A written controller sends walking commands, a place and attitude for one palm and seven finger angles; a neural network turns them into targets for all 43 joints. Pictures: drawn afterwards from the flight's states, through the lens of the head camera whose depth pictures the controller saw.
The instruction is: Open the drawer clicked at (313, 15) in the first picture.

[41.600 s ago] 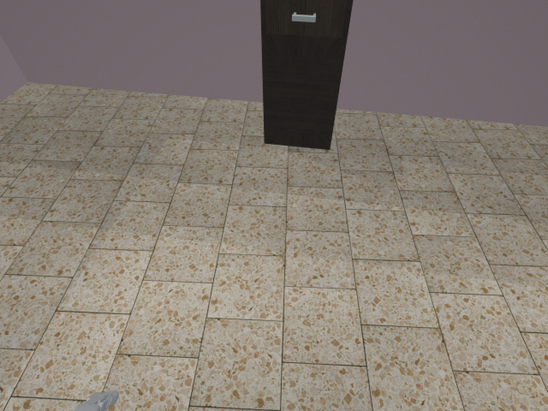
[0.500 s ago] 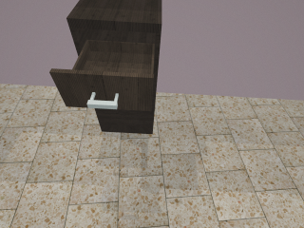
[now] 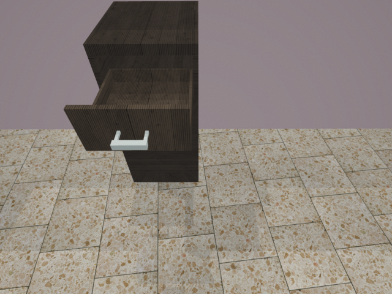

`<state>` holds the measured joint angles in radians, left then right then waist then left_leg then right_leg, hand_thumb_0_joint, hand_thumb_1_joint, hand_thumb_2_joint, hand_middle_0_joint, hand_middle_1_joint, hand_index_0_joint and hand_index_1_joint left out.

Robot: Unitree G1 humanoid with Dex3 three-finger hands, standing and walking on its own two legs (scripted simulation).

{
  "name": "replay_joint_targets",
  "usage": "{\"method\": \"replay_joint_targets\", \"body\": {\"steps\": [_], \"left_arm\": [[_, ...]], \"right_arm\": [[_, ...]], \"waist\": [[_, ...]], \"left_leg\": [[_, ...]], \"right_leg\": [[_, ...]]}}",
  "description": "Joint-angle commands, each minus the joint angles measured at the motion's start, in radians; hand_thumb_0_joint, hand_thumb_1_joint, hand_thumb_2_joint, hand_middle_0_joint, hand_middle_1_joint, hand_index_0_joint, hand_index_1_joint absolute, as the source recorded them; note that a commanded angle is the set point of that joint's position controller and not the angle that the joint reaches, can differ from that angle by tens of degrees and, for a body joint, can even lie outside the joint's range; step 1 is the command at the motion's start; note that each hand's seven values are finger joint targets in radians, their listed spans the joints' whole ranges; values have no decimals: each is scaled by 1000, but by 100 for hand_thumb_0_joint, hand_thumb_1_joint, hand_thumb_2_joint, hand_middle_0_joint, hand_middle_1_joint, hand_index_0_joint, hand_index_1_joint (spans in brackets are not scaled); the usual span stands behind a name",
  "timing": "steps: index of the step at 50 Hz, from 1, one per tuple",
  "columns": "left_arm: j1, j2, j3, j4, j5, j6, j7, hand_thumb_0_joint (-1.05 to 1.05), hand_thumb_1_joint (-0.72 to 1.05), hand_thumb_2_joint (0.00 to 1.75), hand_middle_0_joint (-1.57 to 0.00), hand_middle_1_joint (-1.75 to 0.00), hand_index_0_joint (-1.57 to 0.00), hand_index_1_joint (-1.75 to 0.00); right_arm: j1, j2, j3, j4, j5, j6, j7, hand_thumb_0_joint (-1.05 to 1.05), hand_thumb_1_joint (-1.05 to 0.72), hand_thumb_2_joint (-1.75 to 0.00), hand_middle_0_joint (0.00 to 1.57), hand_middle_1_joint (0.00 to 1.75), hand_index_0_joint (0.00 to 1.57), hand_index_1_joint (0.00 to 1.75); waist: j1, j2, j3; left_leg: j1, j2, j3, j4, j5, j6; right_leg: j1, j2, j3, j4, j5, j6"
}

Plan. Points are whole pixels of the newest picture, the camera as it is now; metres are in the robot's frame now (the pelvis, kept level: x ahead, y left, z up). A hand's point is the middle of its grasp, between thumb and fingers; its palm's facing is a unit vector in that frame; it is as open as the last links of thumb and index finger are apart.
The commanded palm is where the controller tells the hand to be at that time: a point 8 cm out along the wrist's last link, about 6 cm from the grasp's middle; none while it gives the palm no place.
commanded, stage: let the arm hang, fingers relaxed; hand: left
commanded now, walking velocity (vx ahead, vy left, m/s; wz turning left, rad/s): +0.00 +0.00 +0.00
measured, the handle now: (131, 139) +0.53 +0.22 -0.04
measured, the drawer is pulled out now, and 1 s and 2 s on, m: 0.30 0.30 0.30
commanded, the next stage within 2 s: look to check the result in 0.20 s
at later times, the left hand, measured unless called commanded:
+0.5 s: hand out of the picture +0.03 +0.19 -0.17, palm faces +0.01 -0.97 -0.25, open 7.4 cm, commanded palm none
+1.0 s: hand out of the picture +0.07 +0.20 -0.16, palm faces -0.01 -0.96 -0.27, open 7.4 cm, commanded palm none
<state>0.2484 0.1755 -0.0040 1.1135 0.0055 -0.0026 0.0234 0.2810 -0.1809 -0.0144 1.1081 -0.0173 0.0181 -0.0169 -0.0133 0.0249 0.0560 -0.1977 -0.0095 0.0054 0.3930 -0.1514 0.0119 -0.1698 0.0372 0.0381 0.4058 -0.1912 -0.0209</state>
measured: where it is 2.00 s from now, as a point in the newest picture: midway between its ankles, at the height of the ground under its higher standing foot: outside the picture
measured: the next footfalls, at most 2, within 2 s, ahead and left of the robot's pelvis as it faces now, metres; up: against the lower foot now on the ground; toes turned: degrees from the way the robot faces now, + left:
none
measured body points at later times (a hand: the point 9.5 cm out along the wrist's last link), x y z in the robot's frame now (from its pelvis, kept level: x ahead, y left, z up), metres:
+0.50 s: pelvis +0.01 +0.00 +0.00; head +0.03 -0.01 +0.45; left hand +0.03 +0.24 -0.15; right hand +0.02 -0.24 -0.16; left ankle +0.04 +0.11 -0.74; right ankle +0.02 -0.11 -0.74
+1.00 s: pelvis +0.02 -0.01 +0.00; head +0.05 -0.02 +0.45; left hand +0.07 +0.25 -0.14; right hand +0.06 -0.27 -0.15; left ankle +0.04 +0.11 -0.74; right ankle +0.02 -0.11 -0.74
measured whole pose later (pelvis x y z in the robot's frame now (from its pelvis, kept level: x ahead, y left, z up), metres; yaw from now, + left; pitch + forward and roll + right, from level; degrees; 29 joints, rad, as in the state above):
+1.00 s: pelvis +0.02 -0.01 +0.00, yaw +0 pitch -2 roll +0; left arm 0.18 0.24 0.01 1.12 0.00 -0.02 0.02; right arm 0.19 -0.24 -0.02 1.11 -0.02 0.01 -0.02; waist -0.01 0.02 0.08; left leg -0.15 0.01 0.00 0.34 -0.16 -0.01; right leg -0.12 0.05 0.04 0.34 -0.19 -0.04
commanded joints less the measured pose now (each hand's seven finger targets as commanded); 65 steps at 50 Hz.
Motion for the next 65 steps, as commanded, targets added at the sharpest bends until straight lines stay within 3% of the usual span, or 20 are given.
{"method": "replay_joint_targets", "body": {"steps": [1, 11, 33, 48, 55, 65], "left_arm": [[50, 154, 37, -31, 4, -10, 9, 0, 90, 90, -20, -30, -20, -30], [34, 146, 41, -30, 2, -15, 9, 0, 90, 90, -20, -30, -20, -30], [-9, 196, 46, -28, 2, -22, 9, 0, 90, 90, -20, -30, -20, -30], [-52, 235, 53, -35, 1, -29, 5, 0, 90, 90, -20, -30, -20, -30], [-64, 254, 58, -40, 2, -32, 5, 0, 90, 90, -20, -30, -20, -30], [-90, 278, 59, -44, 2, -32, 3, 0, 90, 90, -20, -30, -20, -30]], "right_arm": [[61, -98, -18, -26, -1, -18, -13, 0, -90, -90, 20, 30, 20, 30], [53, -103, -21, -30, 2, -29, -20, 0, -90, -90, 20, 30, 20, 30], [-14, -159, -28, -33, 4, -27, -16, 0, -90, -90, 20, 30, 20, 30], [-65, -205, -32, -38, 2, -30, -15, 0, -90, -90, 20, 30, 20, 30], [-82, -226, -34, -44, 3, -35, -16, 0, -90, -90, 20, 30, 20, 30], [-109, -249, -34, -45, 3, -33, -13, 0, -90, -90, 20, 30, 20, 30]], "waist": [[1, -24, 50], [2, 5, 13], [-3, -41, 0], [-2, -11, -33], [2, -34, -60], [1, -26, -45]], "left_leg": [[1, 81, -96, -83, -103, 20], [25, 97, -98, -87, -26, 18], [73, 103, -93, -90, 12, 13], [95, 108, -91, -91, 53, 7], [123, 117, -91, -89, 113, 8], [125, 117, -90, -100, 90, 6]], "right_leg": [[-89, -101, 104, -130, -133, -32], [-46, -101, 92, -109, -18, -33], [-30, -111, 102, -138, 16, -28], [11, -118, 110, -141, 88, -30], [35, -121, 103, -130, 170, -29], [32, -123, 111, -146, 147, -26]]}}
